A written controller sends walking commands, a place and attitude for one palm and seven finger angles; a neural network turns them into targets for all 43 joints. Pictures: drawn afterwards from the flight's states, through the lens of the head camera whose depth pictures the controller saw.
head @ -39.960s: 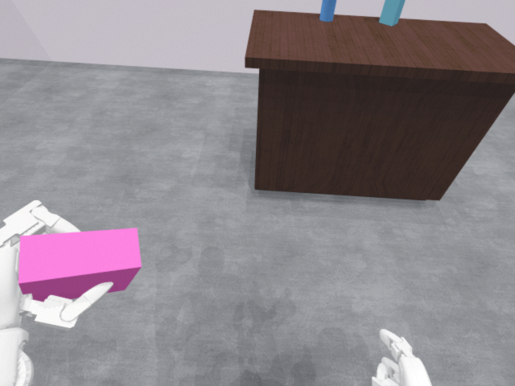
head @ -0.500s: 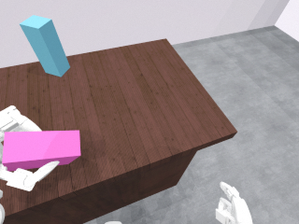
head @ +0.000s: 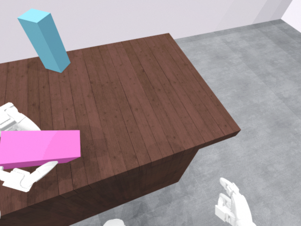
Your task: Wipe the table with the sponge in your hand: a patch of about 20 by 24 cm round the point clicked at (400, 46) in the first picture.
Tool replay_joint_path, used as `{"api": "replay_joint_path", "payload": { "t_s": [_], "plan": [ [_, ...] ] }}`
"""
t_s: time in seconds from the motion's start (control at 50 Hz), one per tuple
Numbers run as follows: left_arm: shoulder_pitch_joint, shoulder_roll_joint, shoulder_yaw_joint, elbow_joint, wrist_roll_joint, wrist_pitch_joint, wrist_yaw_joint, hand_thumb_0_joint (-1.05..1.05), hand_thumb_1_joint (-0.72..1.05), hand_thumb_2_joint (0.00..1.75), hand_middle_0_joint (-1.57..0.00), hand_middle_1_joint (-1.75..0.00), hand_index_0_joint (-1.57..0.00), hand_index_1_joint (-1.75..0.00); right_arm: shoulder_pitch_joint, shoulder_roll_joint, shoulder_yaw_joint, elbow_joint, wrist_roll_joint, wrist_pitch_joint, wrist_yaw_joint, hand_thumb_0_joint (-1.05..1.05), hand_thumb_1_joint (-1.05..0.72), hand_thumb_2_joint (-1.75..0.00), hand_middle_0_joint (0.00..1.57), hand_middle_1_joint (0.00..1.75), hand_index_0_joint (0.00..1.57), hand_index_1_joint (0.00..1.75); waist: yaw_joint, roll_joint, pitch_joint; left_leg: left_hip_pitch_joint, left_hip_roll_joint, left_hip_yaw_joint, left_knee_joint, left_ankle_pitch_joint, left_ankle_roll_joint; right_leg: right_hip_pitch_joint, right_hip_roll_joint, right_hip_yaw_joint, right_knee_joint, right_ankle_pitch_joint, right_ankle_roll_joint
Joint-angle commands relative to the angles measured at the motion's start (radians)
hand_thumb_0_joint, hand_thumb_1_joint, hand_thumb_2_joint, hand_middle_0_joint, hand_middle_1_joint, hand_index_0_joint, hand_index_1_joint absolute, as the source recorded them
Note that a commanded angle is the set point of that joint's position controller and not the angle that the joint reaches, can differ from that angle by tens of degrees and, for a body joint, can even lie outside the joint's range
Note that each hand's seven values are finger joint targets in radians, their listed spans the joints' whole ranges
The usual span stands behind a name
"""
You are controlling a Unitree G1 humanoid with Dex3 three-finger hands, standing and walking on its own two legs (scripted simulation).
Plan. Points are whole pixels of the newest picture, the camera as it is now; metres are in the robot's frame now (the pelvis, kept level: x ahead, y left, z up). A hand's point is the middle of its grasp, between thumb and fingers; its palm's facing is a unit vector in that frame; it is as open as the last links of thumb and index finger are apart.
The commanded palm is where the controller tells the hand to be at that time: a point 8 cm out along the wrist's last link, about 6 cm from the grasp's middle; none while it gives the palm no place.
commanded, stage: shuffle to correct the standing spot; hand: left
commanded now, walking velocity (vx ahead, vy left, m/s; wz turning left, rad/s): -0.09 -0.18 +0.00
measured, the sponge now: (51, 149) +0.23 +0.21 +0.14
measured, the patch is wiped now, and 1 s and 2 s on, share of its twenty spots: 0.00 0.00 0.00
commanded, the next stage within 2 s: none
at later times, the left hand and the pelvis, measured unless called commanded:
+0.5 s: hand (17, 146) +0.22 +0.25 +0.17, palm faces +0.33 -0.85 -0.42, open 9.1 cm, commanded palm +0.16 +0.29 +0.18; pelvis +0.00 +0.01 +0.00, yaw +0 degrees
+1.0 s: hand (19, 159) +0.20 +0.24 +0.17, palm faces +0.32 -0.85 -0.42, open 9.1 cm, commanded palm +0.14 +0.28 +0.18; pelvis -0.02 +0.00 +0.00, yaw +0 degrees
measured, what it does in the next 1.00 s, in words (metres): stands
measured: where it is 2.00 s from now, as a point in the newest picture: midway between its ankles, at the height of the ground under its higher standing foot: outside the picture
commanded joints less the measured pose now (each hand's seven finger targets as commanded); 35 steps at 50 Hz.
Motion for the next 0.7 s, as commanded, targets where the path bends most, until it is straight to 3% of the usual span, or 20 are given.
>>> {"api": "replay_joint_path", "payload": {
  "t_s": [0.0,0.04,0.1,0.12,0.18,0.2,0.22,0.26,0.32,0.34,0.46,0.52,0.6,0.62,0.68],
  "plan": [
    [0.012,0.154,0.135,-0.173,-0.011,-0.066,0.019,0.00,0.10,1.30,-1.20,-1.60,-1.20,-1.60,-0.031,-0.129,-0.055,-0.144,0.000,-0.055,-0.005,0.00,-0.90,-0.90,0.20,0.30,0.20,0.30,-0.001,0.053,-0.254,0.097,0.093,-0.059,-0.013,0.188,0.077,0.060,-0.179,0.124,-0.066,0.245,0.031],
    [0.034,0.139,0.125,-0.163,-0.017,-0.057,0.024,0.00,0.10,1.30,-1.20,-1.60,-1.20,-1.60,-0.029,-0.126,-0.050,-0.145,0.004,-0.048,-0.005,0.00,-0.90,-0.90,0.20,0.30,0.20,0.30,-0.008,0.032,-0.268,0.106,0.070,-0.051,-0.011,0.086,0.075,0.041,-0.188,0.139,-0.079,0.190,0.016],
    [-0.009,0.142,0.117,-0.180,-0.018,-0.050,0.030,0.00,0.10,1.30,-1.20,-1.60,-1.20,-1.60,-0.031,-0.128,-0.051,-0.148,0.006,-0.049,-0.007,0.00,-0.90,-0.90,0.20,0.30,0.20,0.30,-0.018,-0.024,-0.214,0.087,0.021,-0.036,0.039,-0.117,0.066,-0.065,-0.228,0.199,-0.130,0.022,-0.012],
    [0.003,0.137,0.110,-0.173,-0.020,-0.046,0.038,0.00,0.10,1.30,-1.20,-1.60,-1.20,-1.60,-0.043,-0.121,-0.042,-0.138,0.010,-0.049,-0.009,0.00,-0.90,-0.90,0.20,0.30,0.20,0.30,-0.023,-0.004,-0.205,0.129,0.016,-0.036,0.041,-0.139,0.068,-0.119,-0.230,0.212,-0.150,-0.023,-0.025],
    [-0.044,0.144,0.104,-0.194,-0.016,-0.041,0.043,0.00,0.10,1.30,-1.20,-1.60,-1.20,-1.60,-0.041,-0.129,-0.040,-0.140,-0.002,-0.048,-0.013,0.00,-0.90,-0.90,0.20,0.30,0.20,0.30,-0.022,-0.018,-0.172,0.094,0.021,-0.056,0.034,-0.173,0.076,-0.140,-0.224,0.203,-0.156,-0.119,-0.023],
    [-0.054,0.137,0.097,-0.196,-0.012,-0.040,0.045,0.00,0.10,1.30,-1.20,-1.60,-1.20,-1.60,-0.045,-0.128,-0.040,-0.138,-0.002,-0.051,-0.013,0.00,-0.90,-0.90,0.20,0.30,0.20,0.30,-0.020,-0.020,-0.163,0.089,0.028,-0.065,0.015,-0.156,0.080,-0.131,-0.215,0.193,-0.144,-0.098,-0.023],
    [-0.061,0.142,0.094,-0.214,-0.011,-0.043,0.050,0.00,0.10,1.30,-1.20,-1.60,-1.20,-1.60,-0.068,-0.126,-0.033,-0.136,0.002,-0.053,-0.016,0.00,-0.90,-0.90,0.20,0.30,0.20,0.30,-0.022,0.045,-0.167,0.112,0.041,-0.084,-0.041,-0.141,0.088,-0.130,-0.193,0.181,-0.124,-0.071,-0.018],
    [-0.078,0.139,0.094,-0.209,-0.005,-0.048,0.049,0.00,0.10,1.30,-1.20,-1.60,-1.20,-1.60,-0.059,-0.132,-0.035,-0.137,-0.005,-0.056,-0.018,0.00,-0.90,-0.90,0.20,0.30,0.20,0.30,-0.015,0.107,-0.167,0.047,0.094,-0.147,-0.142,-0.136,0.104,-0.042,-0.135,0.123,-0.067,-0.035,0.024],
    [-0.076,0.142,0.100,-0.191,0.008,-0.052,0.049,0.00,0.10,1.30,-1.20,-1.60,-1.20,-1.60,-0.072,-0.127,-0.030,-0.134,0.000,-0.060,-0.012,0.00,-0.90,-0.90,0.20,0.30,0.20,0.30,-0.014,0.210,-0.159,-0.010,0.128,-0.169,-0.213,-0.190,0.118,0.033,-0.111,0.087,-0.022,-0.023,0.044],
    [-0.076,0.125,0.086,-0.190,0.010,-0.058,0.045,0.00,0.10,1.30,-1.20,-1.60,-1.20,-1.60,-0.055,-0.127,-0.031,-0.132,-0.005,-0.059,-0.010,0.00,-0.90,-0.90,0.20,0.30,0.20,0.30,-0.012,0.219,-0.169,-0.017,0.134,-0.174,-0.212,-0.168,0.120,0.058,-0.108,0.074,-0.021,-0.004,0.044],
    [-0.010,0.136,0.099,-0.186,0.005,-0.057,0.031,0.00,0.10,1.30,-1.20,-1.60,-1.20,-1.60,-0.024,-0.136,-0.049,-0.139,-0.005,-0.064,0.007,0.00,-0.90,-0.90,0.20,0.30,0.20,0.30,-0.009,0.112,-0.249,0.087,0.108,-0.127,-0.107,0.117,0.095,0.094,-0.121,0.062,-0.070,0.159,0.033],
    [0.034,0.136,0.106,-0.186,-0.003,-0.051,0.030,0.00,0.10,1.30,-1.20,-1.60,-1.20,-1.60,-0.036,-0.129,-0.044,-0.137,0.003,-0.059,0.010,0.00,-0.90,-0.90,0.20,0.30,0.20,0.30,-0.014,0.097,-0.280,0.136,0.094,-0.093,-0.070,0.239,0.086,0.097,-0.133,0.068,-0.069,0.245,0.023],
    [0.006,0.146,0.114,-0.173,-0.012,-0.042,0.026,0.00,0.10,1.30,-1.20,-1.60,-1.20,-1.60,-0.030,-0.132,-0.050,-0.136,0.000,-0.047,0.002,0.00,-0.90,-0.90,0.20,0.30,0.20,0.30,-0.014,0.043,-0.254,0.112,0.077,-0.072,-0.026,0.197,0.076,0.076,-0.164,0.103,-0.075,0.267,0.013],
    [0.017,0.143,0.110,-0.175,-0.015,-0.041,0.031,0.00,0.10,1.30,-1.20,-1.60,-1.20,-1.60,-0.045,-0.126,-0.042,-0.132,0.005,-0.047,0.000,0.00,-0.90,-0.90,0.20,0.30,0.20,0.30,-0.019,0.070,-0.260,0.141,0.070,-0.064,-0.030,0.205,0.078,0.059,-0.163,0.113,-0.077,0.278,0.009],
    [-0.023,0.144,0.106,-0.183,-0.017,-0.037,0.032,0.00,0.10,1.30,-1.20,-1.60,-1.20,-1.60,-0.039,-0.130,-0.049,-0.134,0.002,-0.043,-0.005,0.00,-0.90,-0.90,0.20,0.30,0.20,0.30,-0.016,0.046,-0.239,0.116,0.062,-0.060,-0.003,0.179,0.071,0.048,-0.187,0.133,-0.080,0.287,0.004]
  ]
}}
